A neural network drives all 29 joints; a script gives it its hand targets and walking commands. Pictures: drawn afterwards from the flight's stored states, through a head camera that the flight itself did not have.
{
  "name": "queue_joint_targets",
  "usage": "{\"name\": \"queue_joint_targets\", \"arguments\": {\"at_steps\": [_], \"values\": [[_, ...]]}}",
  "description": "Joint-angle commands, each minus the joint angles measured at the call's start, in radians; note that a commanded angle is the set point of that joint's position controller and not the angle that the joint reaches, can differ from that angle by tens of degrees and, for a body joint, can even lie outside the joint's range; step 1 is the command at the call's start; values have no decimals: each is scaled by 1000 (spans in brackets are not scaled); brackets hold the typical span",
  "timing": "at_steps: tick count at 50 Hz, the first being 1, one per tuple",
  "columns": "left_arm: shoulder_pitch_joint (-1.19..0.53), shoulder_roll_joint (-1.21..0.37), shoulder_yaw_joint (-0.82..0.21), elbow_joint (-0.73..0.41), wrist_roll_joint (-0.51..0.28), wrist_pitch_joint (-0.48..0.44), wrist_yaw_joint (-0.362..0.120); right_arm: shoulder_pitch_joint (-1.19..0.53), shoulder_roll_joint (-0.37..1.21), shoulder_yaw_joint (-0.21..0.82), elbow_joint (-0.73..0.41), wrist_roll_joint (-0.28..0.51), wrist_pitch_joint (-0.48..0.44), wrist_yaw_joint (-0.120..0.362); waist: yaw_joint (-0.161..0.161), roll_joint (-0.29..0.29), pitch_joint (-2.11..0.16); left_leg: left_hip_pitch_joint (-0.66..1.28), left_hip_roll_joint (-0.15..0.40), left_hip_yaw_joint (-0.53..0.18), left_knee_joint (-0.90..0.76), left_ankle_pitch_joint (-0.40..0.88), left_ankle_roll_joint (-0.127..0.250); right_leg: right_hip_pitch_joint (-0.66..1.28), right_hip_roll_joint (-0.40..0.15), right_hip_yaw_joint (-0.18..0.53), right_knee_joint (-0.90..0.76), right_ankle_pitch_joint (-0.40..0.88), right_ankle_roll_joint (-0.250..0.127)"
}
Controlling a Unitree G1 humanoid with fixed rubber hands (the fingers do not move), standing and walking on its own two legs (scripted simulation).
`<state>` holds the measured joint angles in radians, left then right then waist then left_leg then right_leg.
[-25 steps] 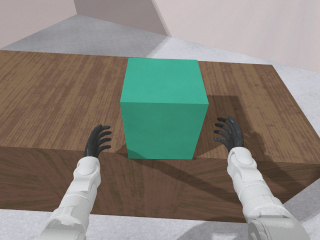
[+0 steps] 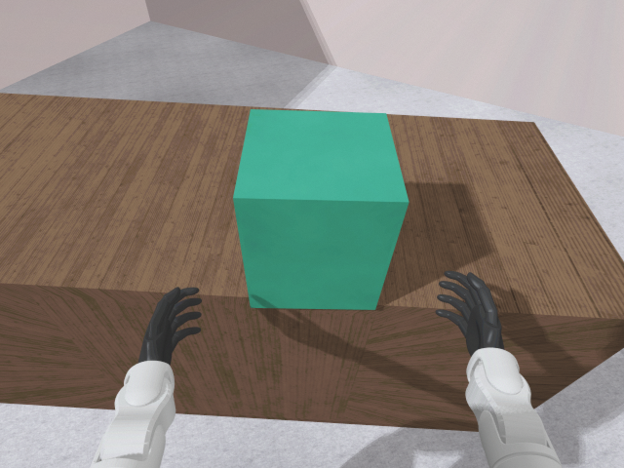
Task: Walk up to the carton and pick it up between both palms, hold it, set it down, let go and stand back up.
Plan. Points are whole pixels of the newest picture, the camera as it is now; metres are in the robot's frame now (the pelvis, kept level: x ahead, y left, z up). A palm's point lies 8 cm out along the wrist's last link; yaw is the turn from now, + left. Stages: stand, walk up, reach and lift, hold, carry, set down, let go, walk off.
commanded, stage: set down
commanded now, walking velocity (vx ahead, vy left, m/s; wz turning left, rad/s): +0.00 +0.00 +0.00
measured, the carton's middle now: (315, 214) +0.49 +0.04 +0.04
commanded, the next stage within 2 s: none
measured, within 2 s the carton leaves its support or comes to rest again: neither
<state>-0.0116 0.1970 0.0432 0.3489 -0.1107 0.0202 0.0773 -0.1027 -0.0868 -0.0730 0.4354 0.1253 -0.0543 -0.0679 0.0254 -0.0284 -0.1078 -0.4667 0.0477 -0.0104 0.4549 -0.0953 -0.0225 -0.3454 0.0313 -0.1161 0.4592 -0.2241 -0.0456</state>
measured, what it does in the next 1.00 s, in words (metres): stands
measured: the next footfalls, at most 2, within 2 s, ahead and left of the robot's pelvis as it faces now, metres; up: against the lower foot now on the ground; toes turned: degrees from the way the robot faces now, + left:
none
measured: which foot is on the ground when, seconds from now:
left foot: down 0.00-1.00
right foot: down 0.00-1.00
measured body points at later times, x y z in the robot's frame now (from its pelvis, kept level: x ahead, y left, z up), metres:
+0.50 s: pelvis +0.00 +0.00 +0.00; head +0.02 +0.03 +0.45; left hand +0.22 +0.24 -0.02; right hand +0.25 -0.20 +0.01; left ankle +0.08 +0.13 -0.74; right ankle +0.00 -0.09 -0.74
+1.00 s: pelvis +0.00 +0.00 +0.00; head +0.05 +0.02 +0.45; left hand +0.22 +0.23 -0.03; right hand +0.24 -0.20 -0.02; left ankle +0.08 +0.13 -0.74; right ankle +0.00 -0.09 -0.74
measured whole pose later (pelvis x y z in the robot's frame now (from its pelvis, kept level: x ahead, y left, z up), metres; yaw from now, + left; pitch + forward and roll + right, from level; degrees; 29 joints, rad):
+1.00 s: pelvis +0.00 +0.00 +0.00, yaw +0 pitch +6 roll -1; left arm 0.22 0.23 0.02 0.12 -0.11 0.16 0.06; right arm 0.18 -0.09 -0.07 0.23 0.13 0.01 -0.06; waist 0.04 -0.03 -0.01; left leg -0.45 0.04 -0.01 0.44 -0.09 -0.02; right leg -0.33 0.03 -0.12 0.46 -0.23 -0.05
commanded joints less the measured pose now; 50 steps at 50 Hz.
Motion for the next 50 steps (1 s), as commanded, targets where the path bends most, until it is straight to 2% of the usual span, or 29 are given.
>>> {"name": "queue_joint_targets", "arguments": {"at_steps": [1, 3, 6, 7, 8, 12, 13, 14, 15, 16, 17, 19, 20, 22, 23, 25, 26, 29, 31, 33, 36, 38, 39, 40, 44, 45, 47, 48, 50], "values": [[-177, 135, -47, -423, -111, -21, -11, -93, -144, 70, -386, 113, -31, 0, 12, 12, -235, 442, -58, 45, -120, 118, 7, 144, -31, 160, -123, 57, 59], [-179, 145, -47, -458, -121, -14, -7, -93, -135, 66, -441, 104, -27, -4, 13, 12, -233, 441, -56, 50, -122, 91, 13, 127, -34, 159, -121, 36, 57], [-78, 144, -59, -543, -130, -5, 4, 18, -150, 57, -472, 111, -21, 8, 3, 15, -215, 464, -50, 41, -128, 90, 10, 126, -30, 152, -128, 25, 50], [-87, 147, -64, -539, -138, 1, 6, 8, -155, 53, -481, 113, -20, 10, 1, 18, -213, 467, -46, 43, -128, 76, 8, 108, -33, 149, -128, 13, 49], [-1, 133, -67, -536, -124, 15, 5, 85, -153, 57, -479, 111, -15, 12, 2, 8, -178, 475, -48, 41, -130, 78, 7, 118, -30, 146, -137, 9, 48], [9, 138, -60, -551, -127, 41, 12, 96, -145, 54, -527, 101, -5, 16, 15, 1, -147, 461, -52, 51, -133, 25, 13, 97, -33, 142, -145, -55, 47], [35, 131, -62, -499, -117, 55, 3, 125, -148, 48, -479, 85, 6, 15, 2, -6, -98, 463, -54, 53, -136, 12, 13, 91, -33, 145, -154, -72, 48], [8, 148, -58, -569, -126, 46, 11, 113, -146, 43, -539, 91, -1, 17, 12, -2, -129, 468, -51, 52, -136, 11, 14, 82, -34, 142, -147, -77, 49], [20, 140, -63, -537, -119, 59, 7, 118, -142, 44, -513, 77, 8, 17, 9, -9, -99, 462, -52, 55, -139, -12, 17, 76, -34, 141, -153, -100, 48], [-6, 149, -59, -558, -129, 51, 14, 95, -142, 34, -555, 76, 0, 20, 23, -5, -129, 454, -54, 61, -131, -12, 19, 75, -37, 146, -146, -109, 47], [10, 151, -65, -575, -131, 53, 17, 118, -149, 33, -566, 71, 1, 21, 15, -14, -142, 463, -50, 57, -135, -16, 20, 79, -34, 140, -147, -106, 48], [28, 157, -58, -564, -125, 57, 20, 150, -146, 37, -555, 65, 6, 24, 18, -12, -124, 468, -50, 58, -137, -18, 18, 78, -37, 140, -145, -108, 49], [39, 152, -74, -578, -123, 61, 21, 169, -152, 30, -541, 61, 9, 24, 1, 8, -130, 480, -48, 52, -136, -25, 17, 77, -40, 142, -149, -107, 47], [19, 151, -66, -578, -123, 57, 28, 156, -142, 30, -543, 57, 4, 31, 17, 10, -139, 467, -45, 57, -132, -27, 16, 60, -39, 140, -140, -122, 45], [33, 138, -75, -518, -113, 71, 26, 171, -149, 37, -506, 55, 15, 33, 11, 10, -111, 479, -46, 53, -140, -54, 19, 56, -38, 142, -152, -144, 46], [55, 143, -68, -496, -110, 78, 19, 203, -154, 26, -489, 46, 16, 31, 10, -9, -88, 475, -47, 62, -139, -44, 21, 57, -37, 141, -155, -130, 46], [33, 149, -66, -536, -114, 76, 23, 191, -149, 28, -507, 46, 12, 29, 10, -2, -115, 480, -44, 60, -136, -36, 21, 62, -38, 141, -149, -130, 49], [48, 147, -63, -505, -110, 82, 22, 203, -163, 22, -472, 40, 16, 34, 10, -3, -123, 488, -41, 60, -138, -19, 21, 66, -36, 133, -149, -105, 49], [62, 156, -50, -532, -109, 77, 22, 217, -156, 30, -496, 44, 5, 32, 21, 2, -152, 487, -43, 66, -129, 10, 25, 75, -35, 139, -142, -94, 51], [77, 148, -59, -473, -97, 86, 13, 241, -150, 28, -439, 25, 11, 31, 15, 0, -121, 486, -43, 66, -130, 0, 23, 72, -36, 140, -148, -100, 52], [96, 157, -38, -482, -96, 81, 5, 251, -146, 40, -453, 26, 2, 29, 31, -3, -143, 487, -43, 73, -129, 45, 27, 88, -34, 137, -146, -53, 56], [105, 155, -38, -456, -91, 82, -7, 267, -142, 46, -416, 22, 3, 22, 16, -10, -130, 501, -45, 74, -125, 65, 28, 87, -37, 136, -149, -21, 63], [108, 161, -37, -488, -91, 77, -2, 269, -146, 46, -429, 31, -1, 25, 24, 2, -148, 505, -42, 73, -124, 78, 26, 92, -34, 132, -142, -16, 62], [110, 151, -30, -435, -82, 84, -8, 263, -148, 45, -390, 25, 1, 26, 21, 2, -124, 502, -43, 74, -127, 72, 26, 84, -34, 137, -149, -25, 58], [137, 160, -26, -438, -76, 76, -22, 298, -139, 69, -392, 26, -19, 24, 21, 11, -153, 517, -48, 75, -112, 115, 25, 107, -38, 134, -141, 55, 64], [143, 167, -23, -442, -82, 68, -23, 291, -145, 58, -388, 23, -20, 24, 18, -4, -158, 516, -48, 73, -113, 117, 25, 113, -36, 128, -140, 60, 65], [153, 146, -29, -359, -60, 80, -33, 292, -158, 56, -294, 5, -12, 31, 17, 6, -113, 511, -45, 72, -119, 94, 23, 100, -33, 126, -142, 38, 62], [148, 166, -19, -386, -66, 73, -38, 303, -143, 66, -340, 7, -19, 25, 18, -2, -130, 501, -48, 76, -116, 88, 27, 113, -38, 134, -146, 34, 66], [149, 171, -18, -364, -62, 75, -42, 298, -142, 68, -318, -2, -24, 23, 12, -14, -120, 495, -52, 75, -114, 76, 31, 115, -41, 136, -143, 50, 72]]}}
